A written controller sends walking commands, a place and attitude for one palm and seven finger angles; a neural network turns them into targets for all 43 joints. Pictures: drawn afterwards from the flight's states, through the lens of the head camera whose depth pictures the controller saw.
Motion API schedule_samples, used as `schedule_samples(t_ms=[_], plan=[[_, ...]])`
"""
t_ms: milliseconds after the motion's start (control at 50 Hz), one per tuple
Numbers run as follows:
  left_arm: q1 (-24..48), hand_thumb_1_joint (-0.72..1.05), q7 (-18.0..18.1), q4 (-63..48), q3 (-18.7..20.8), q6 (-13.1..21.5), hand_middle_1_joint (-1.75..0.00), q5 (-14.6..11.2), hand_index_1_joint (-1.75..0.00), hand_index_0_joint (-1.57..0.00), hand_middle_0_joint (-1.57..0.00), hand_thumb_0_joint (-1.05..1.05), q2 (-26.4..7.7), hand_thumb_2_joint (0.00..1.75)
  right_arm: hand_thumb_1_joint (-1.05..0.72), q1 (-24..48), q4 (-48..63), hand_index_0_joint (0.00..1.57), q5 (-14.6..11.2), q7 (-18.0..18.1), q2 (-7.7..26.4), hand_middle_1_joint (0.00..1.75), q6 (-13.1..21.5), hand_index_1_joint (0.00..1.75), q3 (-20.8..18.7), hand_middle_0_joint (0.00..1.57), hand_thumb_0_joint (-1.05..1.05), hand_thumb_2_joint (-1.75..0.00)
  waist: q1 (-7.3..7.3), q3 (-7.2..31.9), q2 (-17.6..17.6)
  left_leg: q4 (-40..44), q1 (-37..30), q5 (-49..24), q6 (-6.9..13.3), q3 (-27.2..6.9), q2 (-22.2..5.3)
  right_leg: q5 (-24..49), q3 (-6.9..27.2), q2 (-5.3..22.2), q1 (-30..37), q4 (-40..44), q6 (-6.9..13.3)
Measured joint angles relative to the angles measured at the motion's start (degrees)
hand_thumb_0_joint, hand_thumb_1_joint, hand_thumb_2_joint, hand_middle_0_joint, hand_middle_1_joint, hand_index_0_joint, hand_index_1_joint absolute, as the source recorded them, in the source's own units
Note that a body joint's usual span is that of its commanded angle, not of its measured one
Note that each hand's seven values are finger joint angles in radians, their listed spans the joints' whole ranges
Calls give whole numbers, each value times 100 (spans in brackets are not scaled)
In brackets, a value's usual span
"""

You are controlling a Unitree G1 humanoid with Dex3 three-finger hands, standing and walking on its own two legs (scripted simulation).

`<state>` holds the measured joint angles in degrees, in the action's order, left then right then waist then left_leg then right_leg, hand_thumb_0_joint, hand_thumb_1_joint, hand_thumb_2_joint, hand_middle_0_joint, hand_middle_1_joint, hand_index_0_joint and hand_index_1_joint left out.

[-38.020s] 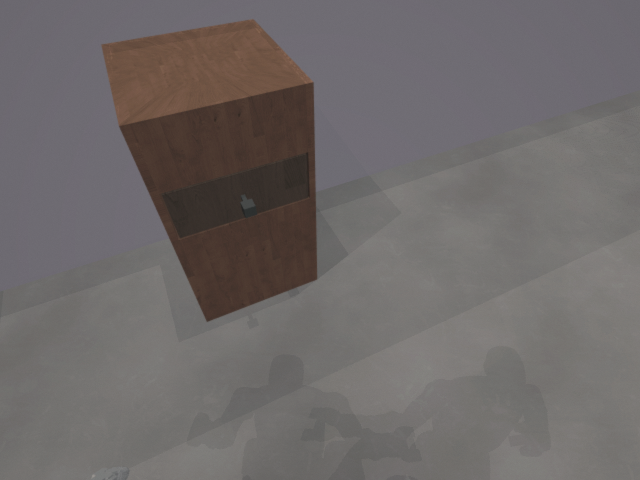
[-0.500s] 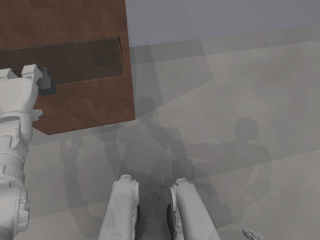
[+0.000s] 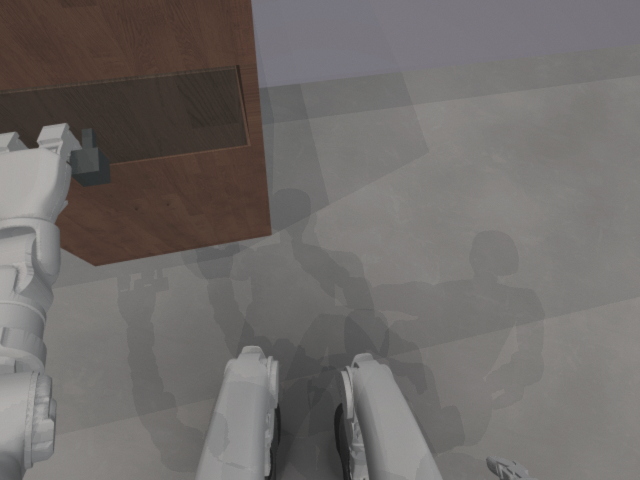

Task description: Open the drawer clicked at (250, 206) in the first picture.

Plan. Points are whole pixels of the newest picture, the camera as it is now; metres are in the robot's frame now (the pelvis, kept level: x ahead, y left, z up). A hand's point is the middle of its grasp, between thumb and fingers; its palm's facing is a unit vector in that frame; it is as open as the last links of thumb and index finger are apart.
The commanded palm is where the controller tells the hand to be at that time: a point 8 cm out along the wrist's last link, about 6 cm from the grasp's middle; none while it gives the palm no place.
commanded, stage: pull the drawer open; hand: left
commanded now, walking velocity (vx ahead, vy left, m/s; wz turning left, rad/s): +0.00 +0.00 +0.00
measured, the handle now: (90, 155) +0.49 +0.31 -0.04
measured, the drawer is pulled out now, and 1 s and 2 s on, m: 0.00 0.00 0.00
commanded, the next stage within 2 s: none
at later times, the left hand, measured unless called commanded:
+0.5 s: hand (63, 252) +0.37 +0.33 -0.06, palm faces -0.02 -0.06 -1.00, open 4.9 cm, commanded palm +0.36 +0.30 +0.00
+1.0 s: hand (62, 304) +0.31 +0.31 -0.06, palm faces -0.03 -0.05 -1.00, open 4.8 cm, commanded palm +0.29 +0.30 +0.00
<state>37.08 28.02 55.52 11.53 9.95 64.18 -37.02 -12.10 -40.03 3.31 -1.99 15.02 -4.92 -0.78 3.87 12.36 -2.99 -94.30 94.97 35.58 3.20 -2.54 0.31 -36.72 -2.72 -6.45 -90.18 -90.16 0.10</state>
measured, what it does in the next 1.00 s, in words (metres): stands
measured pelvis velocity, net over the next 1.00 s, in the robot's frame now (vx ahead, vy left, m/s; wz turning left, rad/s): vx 0.00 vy -0.01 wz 0.04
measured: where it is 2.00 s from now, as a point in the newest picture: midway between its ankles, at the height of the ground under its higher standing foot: (309, 466)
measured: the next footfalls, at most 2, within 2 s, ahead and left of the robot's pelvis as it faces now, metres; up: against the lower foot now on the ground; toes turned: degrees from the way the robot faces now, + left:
none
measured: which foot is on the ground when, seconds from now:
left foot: down 0.00-1.00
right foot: down 0.00-1.00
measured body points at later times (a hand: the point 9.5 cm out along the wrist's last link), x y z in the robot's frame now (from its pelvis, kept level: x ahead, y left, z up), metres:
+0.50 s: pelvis +0.01 +0.00 +0.02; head +0.18 +0.04 +0.43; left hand +0.36 +0.33 -0.01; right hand +0.14 -0.25 -0.12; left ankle +0.05 +0.09 -0.53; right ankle +0.04 -0.12 -0.53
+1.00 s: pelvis +0.00 -0.01 +0.02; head +0.16 +0.02 +0.44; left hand +0.30 +0.31 -0.01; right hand +0.15 -0.25 -0.12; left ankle +0.05 +0.09 -0.53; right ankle +0.04 -0.12 -0.53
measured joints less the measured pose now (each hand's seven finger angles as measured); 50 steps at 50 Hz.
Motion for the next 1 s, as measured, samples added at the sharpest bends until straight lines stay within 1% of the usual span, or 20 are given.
schedule_samples(t_ms=[120,200,340,400,560,660,720,840,920,1000], plan=[[-424,88,61,-355,56,18,-135,-91,-135,-37,-41,0,182,90,-91,-16,-10,21,-7,-8,-31,30,-77,30,-35,20,0,-90,-86,1,17,124,-184,10,26,68,-16,7,78,-10,159,108,-23],[-750,88,153,-496,-15,66,-135,-104,-134,-36,-41,0,334,90,-91,5,-38,21,-3,-7,-54,30,-94,30,-62,20,0,-90,-169,9,30,218,-337,13,42,103,-8,3,120,0,302,189,-37],[-1051,88,433,-593,-125,161,-135,2,-134,-38,-41,0,592,90,-91,136,-82,21,45,-6,-64,30,-48,30,-116,20,0,-90,-273,58,43,268,-431,1,36,70,58,-27,86,62,424,229,-31],[-1117,88,560,-645,-167,146,-135,40,-135,-39,-41,0,680,90,-91,230,-79,21,63,-15,-61,30,-38,30,-142,20,0,-90,-297,64,50,267,-447,-5,28,52,75,-32,67,77,449,228,-24],[-1404,88,750,-811,-317,53,-135,108,-135,-41,-41,0,973,90,-91,413,-3,21,46,-17,-78,30,-35,30,-148,20,0,-90,-331,58,73,377,-618,-46,6,55,76,3,77,81,603,312,-5],[-1530,88,856,-739,-254,42,-135,166,-135,-41,-41,0,1016,90,-91,440,-8,21,55,-2,-98,30,36,30,-119,20,0,-90,-327,85,85,407,-678,-55,-17,50,62,15,75,68,648,327,21],[-1659,88,872,-830,-203,35,-135,153,-135,-42,-42,0,1001,90,-91,426,-15,21,58,-2,-98,30,54,30,-136,20,0,-90,-343,92,74,394,-696,-47,-33,46,54,8,70,60,660,307,37],[-2010,88,856,-1079,-289,-12,-135,25,-135,-42,-41,0,1095,90,-91,386,-80,21,31,4,-91,30,54,30,-176,20,0,-90,-438,90,70,434,-801,-50,-41,81,49,7,105,58,738,310,48],[-2275,88,880,-1244,-314,51,-135,57,-135,-42,-41,0,1183,90,-91,386,-104,21,37,37,-101,30,53,30,-185,20,0,-90,-483,100,72,442,-845,-52,-48,89,49,4,113,60,774,302,57],[-2437,88,1011,-1358,-333,105,-135,112,-135,-42,-41,0,1259,90,-91,431,-126,21,55,57,-112,30,74,30,-203,20,0,-90,-516,109,74,410,-834,-56,-58,81,61,-6,101,72,763,258,66]])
